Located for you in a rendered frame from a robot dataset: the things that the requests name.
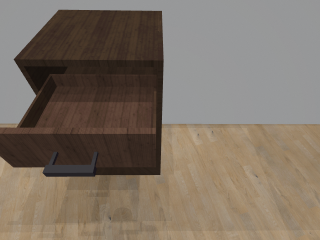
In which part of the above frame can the handle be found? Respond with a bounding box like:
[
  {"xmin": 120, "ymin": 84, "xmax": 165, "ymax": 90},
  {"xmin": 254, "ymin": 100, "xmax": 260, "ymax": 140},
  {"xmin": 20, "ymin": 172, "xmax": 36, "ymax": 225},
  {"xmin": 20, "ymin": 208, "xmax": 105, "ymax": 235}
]
[{"xmin": 42, "ymin": 151, "xmax": 99, "ymax": 177}]

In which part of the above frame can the cabinet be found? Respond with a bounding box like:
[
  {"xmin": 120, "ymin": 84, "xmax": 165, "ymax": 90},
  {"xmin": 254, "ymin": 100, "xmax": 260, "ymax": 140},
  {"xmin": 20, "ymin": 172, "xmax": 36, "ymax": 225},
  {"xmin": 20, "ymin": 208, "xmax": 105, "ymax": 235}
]
[{"xmin": 14, "ymin": 9, "xmax": 164, "ymax": 175}]

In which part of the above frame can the drawer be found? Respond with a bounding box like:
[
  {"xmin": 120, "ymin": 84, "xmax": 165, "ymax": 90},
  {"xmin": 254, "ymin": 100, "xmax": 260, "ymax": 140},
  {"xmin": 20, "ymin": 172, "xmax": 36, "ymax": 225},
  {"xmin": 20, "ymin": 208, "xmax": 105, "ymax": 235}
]
[{"xmin": 0, "ymin": 74, "xmax": 157, "ymax": 168}]

